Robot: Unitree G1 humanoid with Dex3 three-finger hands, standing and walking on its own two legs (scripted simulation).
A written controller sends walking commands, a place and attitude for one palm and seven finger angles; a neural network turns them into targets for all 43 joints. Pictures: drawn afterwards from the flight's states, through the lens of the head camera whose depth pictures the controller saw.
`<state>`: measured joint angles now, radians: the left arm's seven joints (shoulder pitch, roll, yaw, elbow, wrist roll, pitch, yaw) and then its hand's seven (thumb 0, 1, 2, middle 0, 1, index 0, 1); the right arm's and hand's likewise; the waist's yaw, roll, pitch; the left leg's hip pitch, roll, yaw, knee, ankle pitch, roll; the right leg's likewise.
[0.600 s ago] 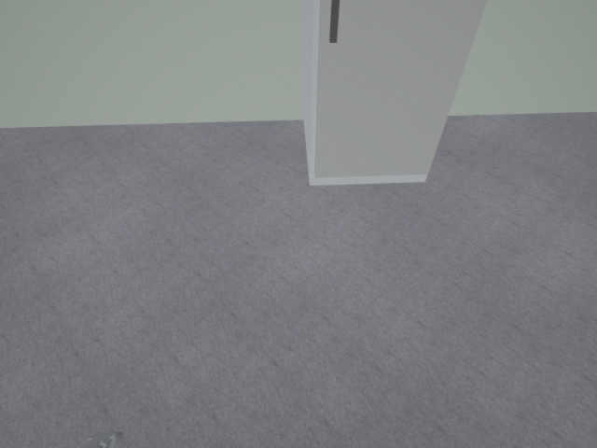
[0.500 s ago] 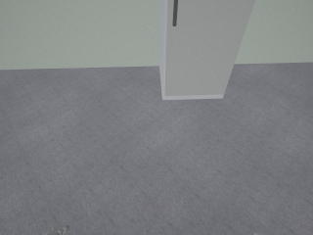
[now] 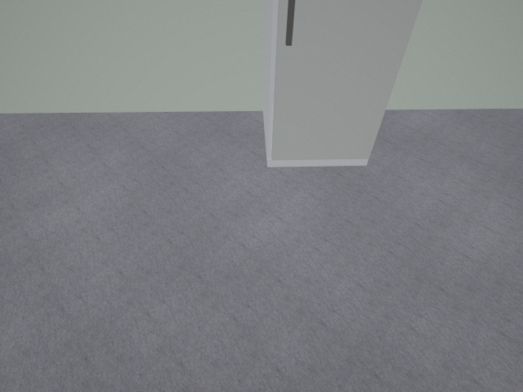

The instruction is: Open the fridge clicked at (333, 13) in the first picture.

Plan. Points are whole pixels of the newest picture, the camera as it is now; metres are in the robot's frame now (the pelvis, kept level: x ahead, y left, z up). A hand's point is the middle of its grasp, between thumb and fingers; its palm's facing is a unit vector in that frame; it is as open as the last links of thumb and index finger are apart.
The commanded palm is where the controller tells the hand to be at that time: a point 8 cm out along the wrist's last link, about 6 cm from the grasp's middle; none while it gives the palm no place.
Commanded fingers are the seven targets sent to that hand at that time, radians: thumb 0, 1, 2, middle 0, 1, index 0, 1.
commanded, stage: stand and wait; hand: left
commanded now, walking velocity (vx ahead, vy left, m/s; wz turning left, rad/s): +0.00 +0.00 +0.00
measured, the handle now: (290, 10) +1.38 -0.03 +0.09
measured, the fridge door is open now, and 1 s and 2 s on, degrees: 0 0 0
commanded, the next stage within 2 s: look at it before walking up in 0.38 s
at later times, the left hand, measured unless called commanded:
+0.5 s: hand out of the picture +0.06 +0.25 -0.15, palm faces -0.02 -0.94 -0.34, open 7.4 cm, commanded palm none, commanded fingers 0.00 0.90 0.90 -0.20 -0.30 -0.20 -0.30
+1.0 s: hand out of the picture +0.06 +0.25 -0.15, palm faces -0.02 -0.94 -0.34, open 7.4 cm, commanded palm none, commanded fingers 0.00 0.90 0.90 -0.20 -0.30 -0.20 -0.30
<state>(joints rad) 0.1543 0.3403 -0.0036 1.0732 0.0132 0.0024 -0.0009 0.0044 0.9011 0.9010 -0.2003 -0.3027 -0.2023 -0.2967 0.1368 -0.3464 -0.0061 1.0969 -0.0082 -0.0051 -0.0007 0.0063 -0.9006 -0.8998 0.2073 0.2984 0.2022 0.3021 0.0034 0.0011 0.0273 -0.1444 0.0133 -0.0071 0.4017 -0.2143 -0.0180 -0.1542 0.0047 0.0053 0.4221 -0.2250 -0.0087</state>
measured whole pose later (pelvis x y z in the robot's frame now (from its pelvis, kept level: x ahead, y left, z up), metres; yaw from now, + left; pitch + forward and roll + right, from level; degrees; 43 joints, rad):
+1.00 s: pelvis -0.01 +0.00 +0.00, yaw +0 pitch -2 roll +0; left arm 0.14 0.34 -0.01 1.09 0.02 0.00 0.00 0.00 0.90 0.90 -0.20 -0.30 -0.20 -0.30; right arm 0.12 -0.35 0.00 1.11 0.00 -0.01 0.00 0.01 -0.90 -0.90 0.21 0.30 0.20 0.30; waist 0.01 0.00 0.03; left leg -0.14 0.01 -0.01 0.36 -0.18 -0.01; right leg -0.15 0.00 0.01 0.38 -0.19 0.00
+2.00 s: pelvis +0.27 +0.02 +0.00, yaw -23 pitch -1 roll +0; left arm 0.26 0.23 0.10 1.00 0.04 0.01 -0.02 0.00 0.91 0.90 -0.19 -0.30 -0.19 -0.30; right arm 0.26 -0.16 -0.06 1.02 -0.02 -0.08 -0.02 -0.02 -0.94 -0.90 0.21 0.30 0.20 0.30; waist 0.03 -0.05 0.02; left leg -0.20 0.05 0.24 0.45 -0.25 0.05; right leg -0.58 -0.08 -0.04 1.19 -0.23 -0.01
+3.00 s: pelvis +0.63 -0.17 +0.00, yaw -43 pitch -1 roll -1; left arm 0.26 0.18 0.08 1.03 0.03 0.03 -0.02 0.00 0.91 0.90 -0.19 -0.30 -0.19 -0.30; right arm 0.29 -0.15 -0.04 1.05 -0.02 -0.07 -0.02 0.00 -0.94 -0.90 0.21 0.30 0.20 0.30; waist 0.01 -0.03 0.05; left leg -0.15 0.10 0.30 0.43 -0.24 0.03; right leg -0.54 -0.10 -0.08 1.05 -0.26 0.02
